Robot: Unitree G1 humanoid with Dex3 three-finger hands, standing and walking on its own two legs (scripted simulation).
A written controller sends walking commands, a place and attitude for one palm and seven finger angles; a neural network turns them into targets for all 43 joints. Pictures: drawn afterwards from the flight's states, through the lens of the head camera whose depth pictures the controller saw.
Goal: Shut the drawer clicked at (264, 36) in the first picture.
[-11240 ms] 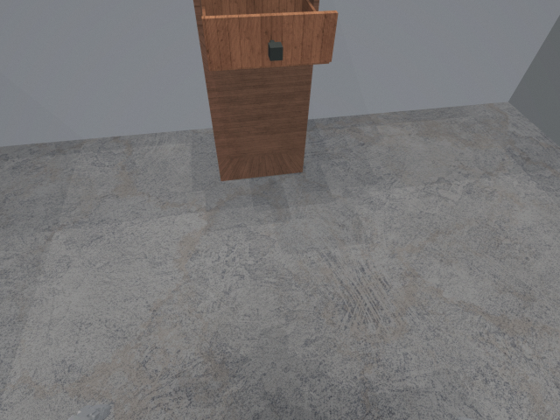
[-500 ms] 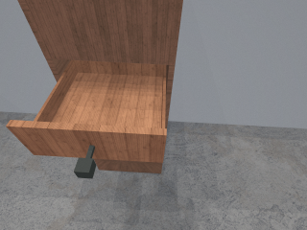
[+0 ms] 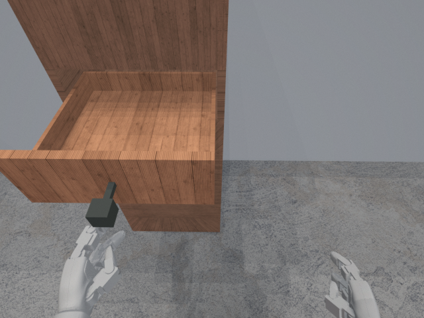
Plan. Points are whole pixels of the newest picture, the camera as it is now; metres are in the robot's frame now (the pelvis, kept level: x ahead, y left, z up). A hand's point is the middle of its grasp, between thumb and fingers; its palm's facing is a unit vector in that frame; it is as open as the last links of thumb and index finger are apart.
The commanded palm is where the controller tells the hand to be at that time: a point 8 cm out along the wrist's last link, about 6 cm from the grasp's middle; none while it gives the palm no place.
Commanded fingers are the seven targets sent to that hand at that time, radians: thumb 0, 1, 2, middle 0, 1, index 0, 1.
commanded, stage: raise the hand and make a fist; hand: left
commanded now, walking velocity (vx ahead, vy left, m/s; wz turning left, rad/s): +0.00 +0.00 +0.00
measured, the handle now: (106, 202) +0.30 +0.21 +0.07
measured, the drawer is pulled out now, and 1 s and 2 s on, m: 0.28 0.28 0.28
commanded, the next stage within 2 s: bring the fist close to the handle in 1.60 s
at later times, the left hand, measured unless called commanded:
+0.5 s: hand (106, 282) +0.17 +0.17 +0.06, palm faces +0.02 -1.00 -0.06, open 4.0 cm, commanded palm +0.12 +0.22 +0.08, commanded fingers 0.00 0.90 0.90 -1.02 -1.19 -1.02 -1.19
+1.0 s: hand (83, 281) +0.16 +0.17 +0.13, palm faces +0.04 -1.00 -0.08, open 3.1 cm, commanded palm +0.10 +0.22 +0.15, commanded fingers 0.00 0.90 0.90 -1.40 -1.60 -1.40 -1.60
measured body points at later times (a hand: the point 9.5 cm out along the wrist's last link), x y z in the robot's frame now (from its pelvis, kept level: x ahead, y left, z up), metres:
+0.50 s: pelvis -0.01 +0.00 -0.01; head +0.02 -0.01 +0.44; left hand +0.17 +0.22 +0.07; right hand +0.16 -0.21 -0.09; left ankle +0.01 +0.12 -0.71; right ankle +0.00 -0.09 -0.71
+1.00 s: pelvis +0.01 +0.02 +0.01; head -0.01 +0.00 +0.46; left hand +0.15 +0.22 +0.14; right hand +0.23 -0.17 -0.03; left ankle +0.01 +0.12 -0.71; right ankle +0.00 -0.09 -0.71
